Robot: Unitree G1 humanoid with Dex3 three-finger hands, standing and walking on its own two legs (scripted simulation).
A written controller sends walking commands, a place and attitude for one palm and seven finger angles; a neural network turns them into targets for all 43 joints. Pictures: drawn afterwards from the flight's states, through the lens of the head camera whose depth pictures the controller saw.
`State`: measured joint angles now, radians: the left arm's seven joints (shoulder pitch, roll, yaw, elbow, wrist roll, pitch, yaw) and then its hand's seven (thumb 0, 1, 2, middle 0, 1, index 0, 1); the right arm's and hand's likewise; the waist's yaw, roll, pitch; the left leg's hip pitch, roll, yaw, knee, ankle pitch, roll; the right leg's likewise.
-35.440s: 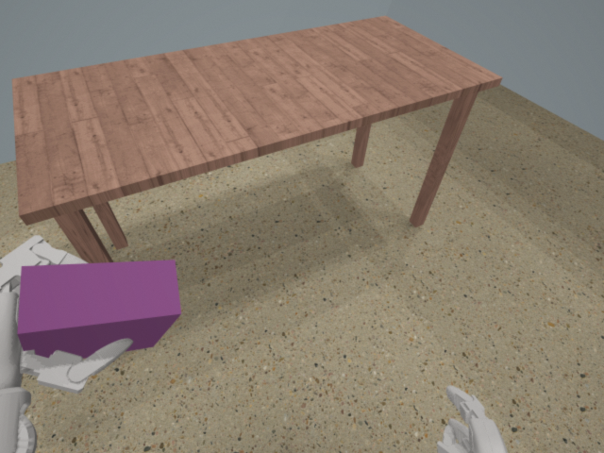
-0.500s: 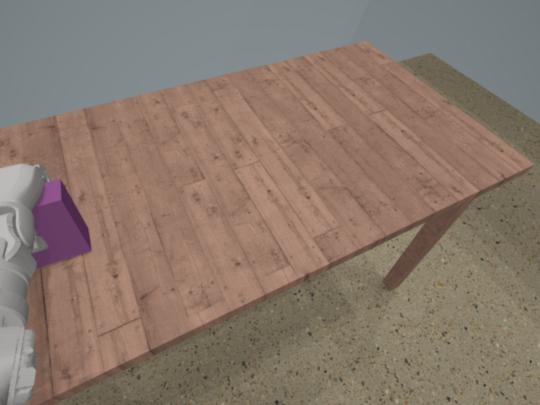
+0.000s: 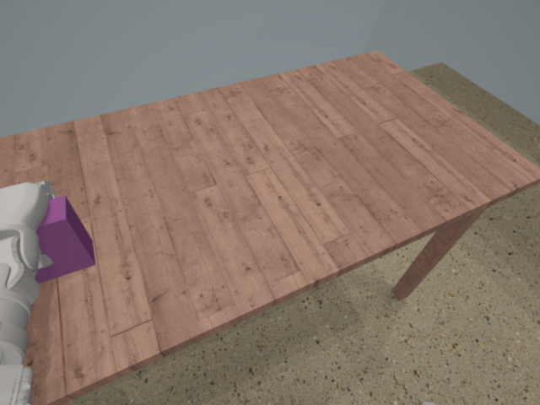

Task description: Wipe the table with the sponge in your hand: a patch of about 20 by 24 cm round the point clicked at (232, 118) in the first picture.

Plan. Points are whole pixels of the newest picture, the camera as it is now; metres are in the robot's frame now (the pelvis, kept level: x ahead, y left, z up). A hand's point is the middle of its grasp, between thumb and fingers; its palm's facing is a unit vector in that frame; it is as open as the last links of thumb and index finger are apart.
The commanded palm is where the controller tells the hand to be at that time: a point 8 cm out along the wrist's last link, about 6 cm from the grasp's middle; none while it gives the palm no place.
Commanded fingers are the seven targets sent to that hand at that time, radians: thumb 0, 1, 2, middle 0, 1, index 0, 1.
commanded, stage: wipe back along the first lane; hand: left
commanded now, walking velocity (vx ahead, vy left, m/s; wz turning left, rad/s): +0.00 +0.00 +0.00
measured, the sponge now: (39, 253) +0.33 +0.40 +0.00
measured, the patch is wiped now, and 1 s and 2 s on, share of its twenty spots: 1.00 1.00 1.00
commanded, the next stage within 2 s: lift the sponge slowly off the table in 1.30 s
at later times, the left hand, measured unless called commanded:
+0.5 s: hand (31, 255) +0.30 +0.38 +0.05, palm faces -0.06 -0.03 -1.00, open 9.8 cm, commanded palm +0.26 +0.35 +0.08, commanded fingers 0.00 0.10 1.30 -1.20 -1.60 -1.20 -1.60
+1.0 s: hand (36, 300) +0.23 +0.33 +0.05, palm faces -0.02 -0.04 -1.00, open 9.8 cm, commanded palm +0.20 +0.32 +0.08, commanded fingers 0.00 0.10 1.30 -1.20 -1.60 -1.20 -1.60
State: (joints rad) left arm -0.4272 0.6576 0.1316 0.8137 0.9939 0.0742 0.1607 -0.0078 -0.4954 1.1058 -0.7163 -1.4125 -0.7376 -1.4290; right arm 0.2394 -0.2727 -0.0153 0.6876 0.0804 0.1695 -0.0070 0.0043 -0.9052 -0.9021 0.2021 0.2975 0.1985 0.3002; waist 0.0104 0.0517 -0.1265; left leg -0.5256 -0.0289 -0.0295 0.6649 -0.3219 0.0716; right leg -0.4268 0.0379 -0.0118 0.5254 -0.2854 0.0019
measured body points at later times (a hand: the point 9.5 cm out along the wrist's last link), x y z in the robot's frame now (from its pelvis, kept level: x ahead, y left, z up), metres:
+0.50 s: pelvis +0.00 +0.00 +0.00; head +0.02 +0.00 +0.45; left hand +0.30 +0.37 +0.10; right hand +0.16 -0.24 -0.11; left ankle +0.00 +0.07 -0.73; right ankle -0.02 -0.14 -0.73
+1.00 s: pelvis +0.01 -0.01 +0.01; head +0.00 -0.03 +0.46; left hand +0.23 +0.33 +0.10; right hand +0.21 -0.24 -0.09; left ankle +0.00 +0.07 -0.73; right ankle -0.02 -0.14 -0.73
